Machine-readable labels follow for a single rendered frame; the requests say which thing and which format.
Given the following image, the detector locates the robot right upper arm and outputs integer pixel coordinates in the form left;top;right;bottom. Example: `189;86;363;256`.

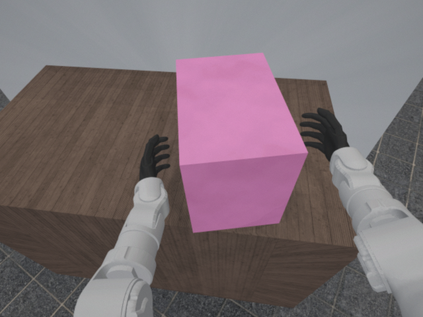
354;217;423;317

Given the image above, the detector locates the pedestal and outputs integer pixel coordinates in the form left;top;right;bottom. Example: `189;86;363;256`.
0;65;359;308

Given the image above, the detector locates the robot right hand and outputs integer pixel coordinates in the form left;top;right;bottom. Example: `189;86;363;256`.
299;108;349;162

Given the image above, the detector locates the carton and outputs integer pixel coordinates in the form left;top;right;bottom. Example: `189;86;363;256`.
176;53;308;233

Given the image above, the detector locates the robot right forearm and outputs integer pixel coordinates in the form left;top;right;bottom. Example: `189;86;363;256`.
329;147;423;235

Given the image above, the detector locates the robot left hand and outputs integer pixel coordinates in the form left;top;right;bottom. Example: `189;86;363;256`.
139;134;170;181

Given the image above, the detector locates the robot left upper arm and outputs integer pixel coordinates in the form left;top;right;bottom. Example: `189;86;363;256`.
75;277;153;317

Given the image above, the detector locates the robot left forearm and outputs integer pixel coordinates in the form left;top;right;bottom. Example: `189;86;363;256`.
73;177;170;317

